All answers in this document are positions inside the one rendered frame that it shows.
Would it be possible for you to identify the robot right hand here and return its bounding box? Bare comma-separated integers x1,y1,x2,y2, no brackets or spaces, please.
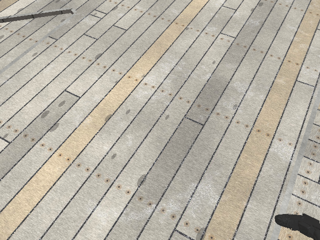
275,213,320,240

